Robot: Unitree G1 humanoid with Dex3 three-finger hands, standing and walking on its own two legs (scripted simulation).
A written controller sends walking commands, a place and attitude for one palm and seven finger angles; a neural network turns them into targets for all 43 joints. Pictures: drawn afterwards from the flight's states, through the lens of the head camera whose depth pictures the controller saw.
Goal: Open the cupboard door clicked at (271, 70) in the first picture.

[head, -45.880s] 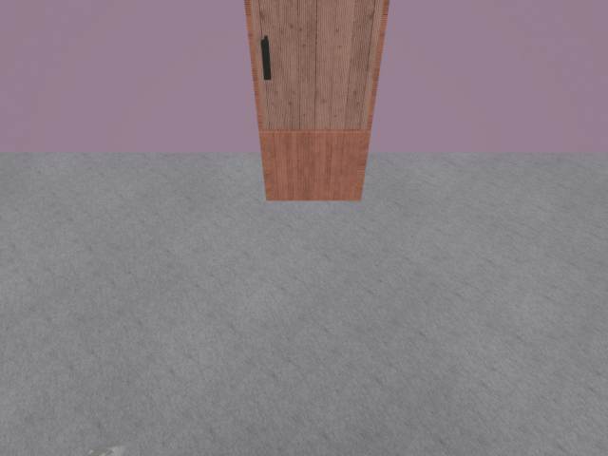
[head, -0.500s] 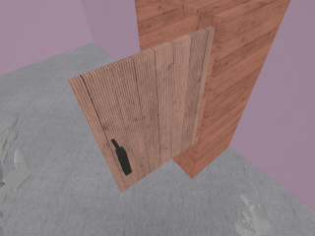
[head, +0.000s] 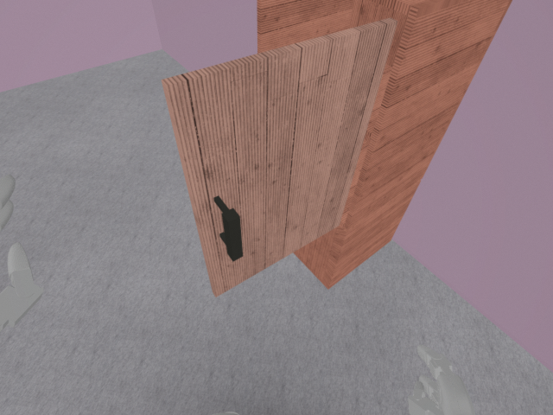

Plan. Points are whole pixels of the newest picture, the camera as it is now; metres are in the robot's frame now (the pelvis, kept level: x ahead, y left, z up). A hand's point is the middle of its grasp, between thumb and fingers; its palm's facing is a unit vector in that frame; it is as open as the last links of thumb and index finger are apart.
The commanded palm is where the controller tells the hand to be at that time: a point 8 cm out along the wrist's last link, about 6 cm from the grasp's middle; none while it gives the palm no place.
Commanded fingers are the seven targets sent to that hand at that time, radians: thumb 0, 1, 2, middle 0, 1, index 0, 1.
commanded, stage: step back with the hand held close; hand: left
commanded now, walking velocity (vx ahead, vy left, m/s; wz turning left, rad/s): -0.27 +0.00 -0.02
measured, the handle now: (227, 228) +0.44 +0.12 -0.04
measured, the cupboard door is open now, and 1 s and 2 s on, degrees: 86 86 86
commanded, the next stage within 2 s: stop stepping back and stand still in 0.50 s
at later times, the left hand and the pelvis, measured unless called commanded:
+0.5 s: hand out of the picture +0.09 +0.28 +0.18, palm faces +0.50 -0.73 -0.46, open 7.4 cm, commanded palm +0.02 +0.30 +0.18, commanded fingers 0.00 0.90 0.90 -0.20 -0.30 -0.20 -0.30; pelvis -0.09 -0.01 -0.01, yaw +4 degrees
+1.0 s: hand out of the picture +0.02 +0.21 +0.17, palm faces +0.29 -0.80 -0.53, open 7.4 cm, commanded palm -0.02 +0.26 +0.18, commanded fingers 0.00 0.90 0.90 -0.20 -0.30 -0.20 -0.30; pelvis -0.19 -0.03 +0.01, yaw -5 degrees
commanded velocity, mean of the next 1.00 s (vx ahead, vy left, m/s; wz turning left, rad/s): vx -0.12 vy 0.04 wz -0.08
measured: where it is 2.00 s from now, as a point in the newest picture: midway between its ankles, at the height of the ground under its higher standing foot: outside the picture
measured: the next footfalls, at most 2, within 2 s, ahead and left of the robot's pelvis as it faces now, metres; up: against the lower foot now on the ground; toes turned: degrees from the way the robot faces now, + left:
right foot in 0.62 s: -0.19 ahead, -0.12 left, +0.00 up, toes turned -4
left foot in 0.72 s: -0.01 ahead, +0.07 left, +0.00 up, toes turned +0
